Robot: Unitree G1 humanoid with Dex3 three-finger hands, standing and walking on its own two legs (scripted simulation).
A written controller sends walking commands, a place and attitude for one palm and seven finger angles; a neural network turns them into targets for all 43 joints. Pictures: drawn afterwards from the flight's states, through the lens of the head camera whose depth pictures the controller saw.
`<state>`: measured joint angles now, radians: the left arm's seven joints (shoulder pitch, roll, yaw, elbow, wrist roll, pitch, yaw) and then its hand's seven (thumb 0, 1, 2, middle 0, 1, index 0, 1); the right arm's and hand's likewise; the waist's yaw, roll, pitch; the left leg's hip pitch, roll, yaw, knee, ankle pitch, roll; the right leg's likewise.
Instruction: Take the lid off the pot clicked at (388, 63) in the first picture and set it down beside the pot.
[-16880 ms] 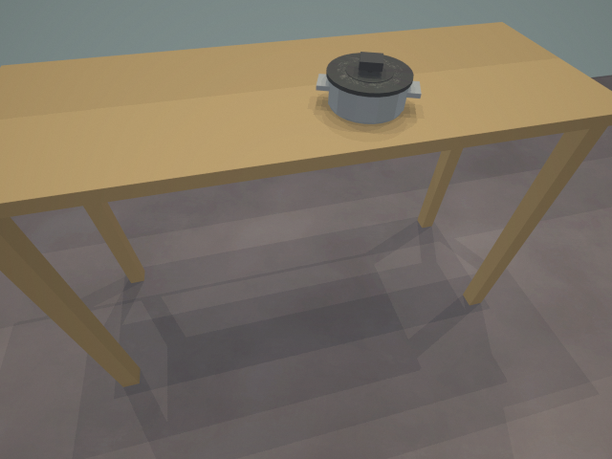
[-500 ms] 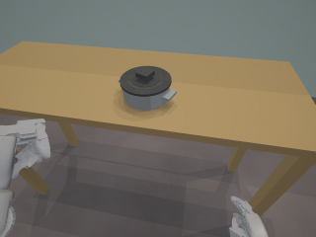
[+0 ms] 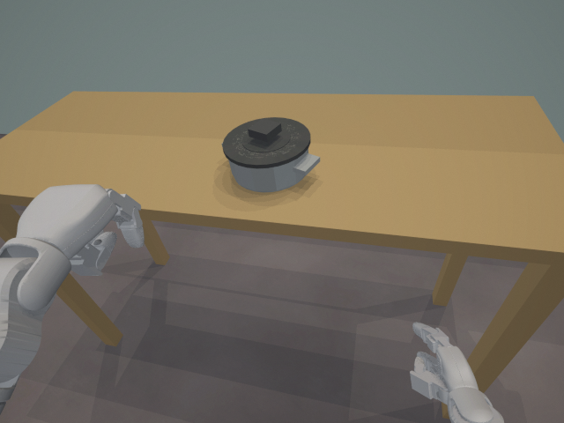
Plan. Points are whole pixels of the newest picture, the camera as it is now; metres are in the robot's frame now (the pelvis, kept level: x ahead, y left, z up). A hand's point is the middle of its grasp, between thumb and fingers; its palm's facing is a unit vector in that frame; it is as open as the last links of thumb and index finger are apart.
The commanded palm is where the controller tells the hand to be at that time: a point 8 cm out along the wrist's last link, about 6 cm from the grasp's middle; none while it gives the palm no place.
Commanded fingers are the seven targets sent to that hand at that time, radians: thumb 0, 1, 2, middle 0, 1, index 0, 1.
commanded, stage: reach forward and open the fingers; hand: left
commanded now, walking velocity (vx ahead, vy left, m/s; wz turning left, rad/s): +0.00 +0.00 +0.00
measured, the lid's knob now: (264, 130) +0.58 +0.13 +0.15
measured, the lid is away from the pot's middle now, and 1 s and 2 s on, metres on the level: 0.00 0.00 0.00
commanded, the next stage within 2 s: move the open hand above the knob in 0.52 s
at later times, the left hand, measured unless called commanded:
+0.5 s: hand (107, 217) +0.28 +0.27 +0.20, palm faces -0.12 -0.01 -0.99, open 10.1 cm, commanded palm +0.25 +0.25 +0.28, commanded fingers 0.00 -0.42 1.65 -0.84 -0.08 -0.84 -0.08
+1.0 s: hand (157, 178) +0.35 +0.22 +0.21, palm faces -0.14 -0.02 -0.99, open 10.3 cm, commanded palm +0.33 +0.22 +0.28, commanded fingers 0.00 -0.41 1.62 -0.84 -0.08 -0.84 -0.08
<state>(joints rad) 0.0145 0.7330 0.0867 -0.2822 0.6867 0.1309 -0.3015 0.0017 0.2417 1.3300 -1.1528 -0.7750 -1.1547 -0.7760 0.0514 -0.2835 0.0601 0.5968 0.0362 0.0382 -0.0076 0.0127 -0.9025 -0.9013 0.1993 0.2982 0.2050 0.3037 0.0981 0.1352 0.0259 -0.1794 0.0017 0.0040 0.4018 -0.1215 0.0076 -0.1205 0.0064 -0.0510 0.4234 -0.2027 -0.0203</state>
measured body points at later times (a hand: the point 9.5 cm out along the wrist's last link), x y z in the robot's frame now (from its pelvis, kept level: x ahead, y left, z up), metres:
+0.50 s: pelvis -0.02 +0.01 +0.00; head -0.04 -0.03 +0.45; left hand +0.28 +0.26 +0.25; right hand +0.19 -0.21 -0.09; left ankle +0.07 +0.12 -0.74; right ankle +0.03 -0.10 -0.74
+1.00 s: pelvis +0.00 +0.02 +0.00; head -0.01 -0.01 +0.45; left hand +0.36 +0.22 +0.26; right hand +0.22 -0.19 -0.08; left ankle +0.07 +0.12 -0.74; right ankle +0.03 -0.10 -0.74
